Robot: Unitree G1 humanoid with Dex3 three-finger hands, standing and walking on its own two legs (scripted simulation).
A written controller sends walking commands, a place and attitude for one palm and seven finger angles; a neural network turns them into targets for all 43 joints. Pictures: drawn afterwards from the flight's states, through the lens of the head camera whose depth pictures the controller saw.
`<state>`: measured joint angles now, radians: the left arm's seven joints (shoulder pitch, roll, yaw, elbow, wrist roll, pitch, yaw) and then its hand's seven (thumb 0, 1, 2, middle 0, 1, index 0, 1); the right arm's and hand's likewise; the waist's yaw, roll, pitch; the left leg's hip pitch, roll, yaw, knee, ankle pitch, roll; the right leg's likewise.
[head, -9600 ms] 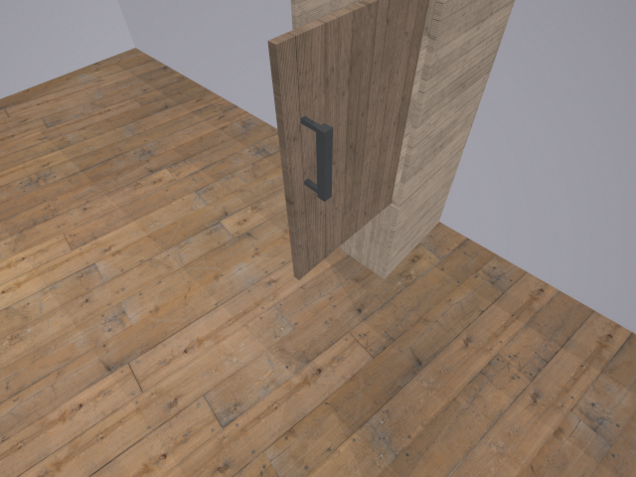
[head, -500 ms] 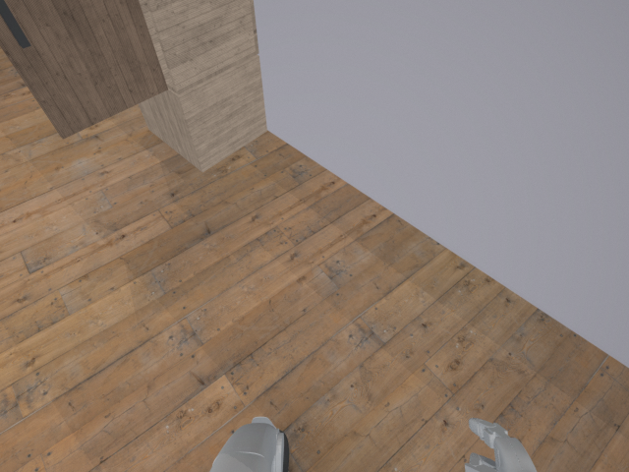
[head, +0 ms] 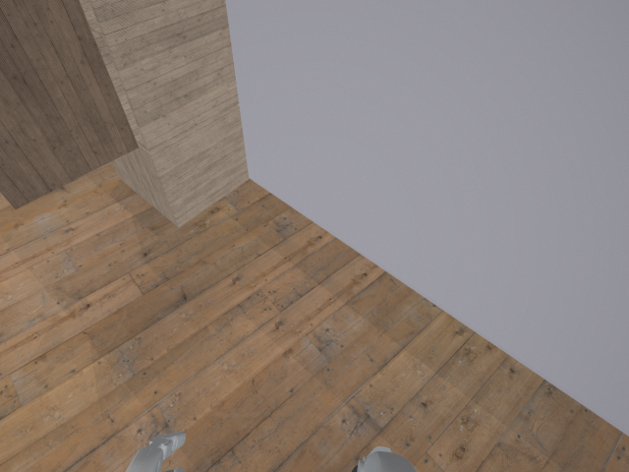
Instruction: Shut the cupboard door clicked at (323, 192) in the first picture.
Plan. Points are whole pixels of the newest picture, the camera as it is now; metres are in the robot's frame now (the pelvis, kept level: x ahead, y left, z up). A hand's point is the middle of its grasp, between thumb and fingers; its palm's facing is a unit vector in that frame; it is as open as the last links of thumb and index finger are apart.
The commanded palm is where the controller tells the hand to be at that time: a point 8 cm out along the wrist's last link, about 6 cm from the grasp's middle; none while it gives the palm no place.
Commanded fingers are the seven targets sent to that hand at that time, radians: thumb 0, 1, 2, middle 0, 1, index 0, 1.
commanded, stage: walk to a spot facing it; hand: left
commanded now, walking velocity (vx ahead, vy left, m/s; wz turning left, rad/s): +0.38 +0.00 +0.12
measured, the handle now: out of the picture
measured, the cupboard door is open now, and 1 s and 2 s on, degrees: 88 88 88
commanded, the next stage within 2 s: turn to face it in 0.62 s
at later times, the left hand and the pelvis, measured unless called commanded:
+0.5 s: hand (184, 468) +0.16 +0.19 -0.20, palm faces +0.18 -0.97 -0.19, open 7.2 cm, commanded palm none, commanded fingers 0.00 0.90 0.90 -0.20 -0.30 -0.20 -0.30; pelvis +0.25 +0.02 -0.02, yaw +7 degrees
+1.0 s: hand (203, 258) +0.52 +0.23 -0.17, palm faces +0.19 -0.96 -0.22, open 7.3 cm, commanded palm none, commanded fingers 0.00 0.90 0.90 -0.20 -0.30 -0.20 -0.30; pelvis +0.45 +0.03 -0.02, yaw +13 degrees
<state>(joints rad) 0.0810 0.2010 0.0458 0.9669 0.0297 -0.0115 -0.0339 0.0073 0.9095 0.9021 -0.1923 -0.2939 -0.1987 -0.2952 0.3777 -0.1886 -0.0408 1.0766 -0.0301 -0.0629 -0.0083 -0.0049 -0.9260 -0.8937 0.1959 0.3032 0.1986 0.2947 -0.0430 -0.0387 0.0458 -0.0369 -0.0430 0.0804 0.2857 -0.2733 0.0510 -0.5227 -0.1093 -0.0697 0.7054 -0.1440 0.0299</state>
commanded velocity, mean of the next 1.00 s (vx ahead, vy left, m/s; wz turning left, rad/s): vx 0.23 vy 0.00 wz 0.27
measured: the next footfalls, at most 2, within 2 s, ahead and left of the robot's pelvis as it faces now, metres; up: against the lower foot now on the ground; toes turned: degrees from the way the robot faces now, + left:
right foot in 0.08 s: +0.15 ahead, -0.14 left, +0.00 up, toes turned -6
left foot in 0.50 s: +0.39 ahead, +0.12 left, +0.00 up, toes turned +14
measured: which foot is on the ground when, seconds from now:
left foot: down 0.00-0.08, up 0.10-0.48, down 0.50-0.98, up 1.00-1.00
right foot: up 0.00-0.06, down 0.08-0.50, up 0.52-0.94, down 0.96-1.00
